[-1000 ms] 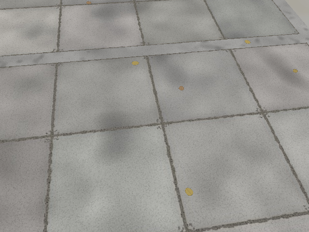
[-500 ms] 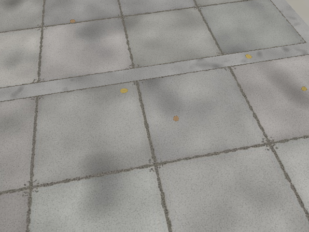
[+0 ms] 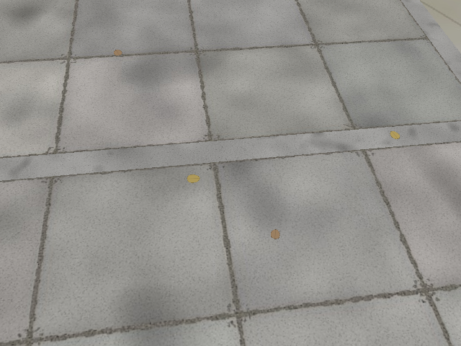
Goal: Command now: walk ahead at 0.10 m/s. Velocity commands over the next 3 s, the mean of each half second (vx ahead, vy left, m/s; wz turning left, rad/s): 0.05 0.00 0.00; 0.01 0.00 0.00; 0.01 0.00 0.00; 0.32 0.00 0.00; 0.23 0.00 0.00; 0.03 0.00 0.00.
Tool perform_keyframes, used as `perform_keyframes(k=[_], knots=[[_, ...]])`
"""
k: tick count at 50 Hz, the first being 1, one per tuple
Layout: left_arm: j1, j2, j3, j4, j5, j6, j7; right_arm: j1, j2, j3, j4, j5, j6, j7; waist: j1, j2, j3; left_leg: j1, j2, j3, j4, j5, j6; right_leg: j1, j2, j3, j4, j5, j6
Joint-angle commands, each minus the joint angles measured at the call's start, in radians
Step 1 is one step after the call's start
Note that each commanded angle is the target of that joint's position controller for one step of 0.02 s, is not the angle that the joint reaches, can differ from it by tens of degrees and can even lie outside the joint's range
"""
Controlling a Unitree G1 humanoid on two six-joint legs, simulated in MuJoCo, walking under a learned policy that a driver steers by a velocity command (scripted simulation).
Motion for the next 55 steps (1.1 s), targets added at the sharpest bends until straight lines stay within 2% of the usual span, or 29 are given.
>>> perform_keyframes(k=[1, 3, 5, 8, 9, 10, 11, 12, 13, 14, 17, 26, 35, 55], knots=[[0.050, 0.094, 0.024, -0.023, -0.007, 0.039, 0.020, 0.042, -0.128, -0.018, -0.024, 0.002, 0.010, -0.007, -0.022, 0.100, -0.166, 0.284, 0.292, -0.341, -0.182, 0.146, 0.201, -0.213, -0.076, 0.052, 0.160, -0.045, 0.027], [0.058, 0.070, 0.024, -0.015, 0.001, 0.063, 0.036, -0.032, -0.133, -0.019, -0.035, -0.011, 0.022, -0.016, 0.011, 0.150, -0.122, 0.129, 0.233, -0.278, -0.248, -0.065, 0.155, -0.105, -0.086, 0.033, 0.024, 0.045, 0.031], [0.076, 0.045, 0.020, 0.006, 0.005, 0.067, 0.041, -0.033, -0.126, -0.019, -0.029, -0.014, 0.031, -0.023, 0.015, 0.162, -0.128, 0.075, 0.199, -0.223, -0.267, -0.127, 0.147, -0.009, -0.071, 0.006, -0.094, 0.129, 0.024], [0.098, 0.034, 0.019, 0.035, 0.015, 0.068, 0.031, -0.028, -0.123, -0.017, -0.010, 0.012, 0.040, -0.030, 0.034, 0.142, -0.127, 0.032, 0.168, -0.180, -0.264, -0.315, 0.110, 0.120, -0.046, -0.036, -0.301, 0.344, -0.003], [0.088, 0.038, 0.019, 0.035, 0.027, 0.070, 0.027, -0.008, -0.110, -0.013, 0.002, 0.018, 0.043, -0.031, 0.031, 0.127, -0.105, 0.014, 0.149, -0.172, -0.266, -0.407, 0.075, 0.140, -0.049, -0.035, -0.351, 0.367, -0.020], [0.072, 0.055, 0.018, 0.025, 0.037, 0.070, 0.025, 0.014, -0.102, -0.011, 0.014, 0.017, 0.044, -0.030, 0.019, 0.097, -0.064, 0.002, 0.129, -0.161, -0.254, -0.463, 0.034, 0.122, -0.086, 0.003, -0.410, 0.360, -0.042], [0.051, 0.102, 0.024, 0.016, 0.032, 0.068, 0.028, 0.035, -0.108, -0.015, 0.016, 0.011, 0.047, -0.030, -0.017, 0.038, -0.017, 0.018, 0.088, -0.125, -0.228, -0.446, 0.004, 0.044, -0.117, 0.031, -0.447, 0.240, -0.068], [0.038, 0.112, 0.028, 0.029, 0.020, 0.061, 0.027, 0.035, -0.103, -0.016, 0.014, 0.009, 0.050, -0.035, -0.032, -0.046, 0.015, 0.119, 0.042, -0.066, -0.185, -0.358, -0.016, -0.098, -0.109, 0.042, -0.485, 0.079, -0.080], [0.017, 0.083, 0.021, 0.028, 0.019, 0.048, 0.026, 0.035, -0.100, -0.016, 0.020, 0.006, 0.050, -0.039, -0.036, -0.073, 0.024, 0.202, 0.038, -0.058, -0.135, -0.269, -0.018, -0.161, -0.107, 0.048, -0.529, 0.049, -0.067], [-0.002, 0.071, 0.018, 0.031, 0.022, 0.036, 0.026, 0.047, -0.093, -0.015, 0.026, 0.007, 0.050, -0.040, -0.048, -0.093, 0.018, 0.243, 0.037, -0.051, -0.107, -0.207, -0.010, -0.174, -0.109, 0.050, -0.547, 0.075, -0.049], [0.007, 0.061, 0.016, 0.038, 0.016, 0.013, 0.023, 0.070, -0.092, -0.016, 0.051, 0.005, 0.051, -0.040, -0.045, -0.051, -0.004, 0.255, 0.038, -0.046, -0.079, -0.102, 0.009, -0.114, -0.098, 0.036, -0.523, 0.200, -0.027], [0.068, 0.052, 0.008, 0.064, 0.010, 0.018, 0.023, 0.072, -0.093, -0.016, 0.092, 0.015, 0.058, -0.034, -0.022, 0.014, -0.046, 0.279, 0.043, -0.042, -0.039, 0.092, 0.008, -0.012, -0.078, 0.006, -0.463, 0.414, -0.035], [0.074, 0.035, 0.002, 0.072, 0.010, 0.026, 0.023, 0.076, -0.100, -0.017, 0.125, 0.018, 0.071, -0.043, -0.026, 0.014, -0.030, 0.290, 0.045, -0.044, -0.029, 0.115, 0.002, 0.005, -0.068, -0.007, -0.464, 0.452, -0.033], [0.108, 0.017, -0.006, 0.090, 0.011, 0.027, 0.029, 0.081, -0.087, -0.015, 0.170, 0.018, 0.077, -0.049, -0.031, 0.014, 0.007, 0.280, 0.042, -0.046, -0.053, 0.021, -0.008, -0.012, -0.057, -0.018, -0.495, 0.347, -0.030]])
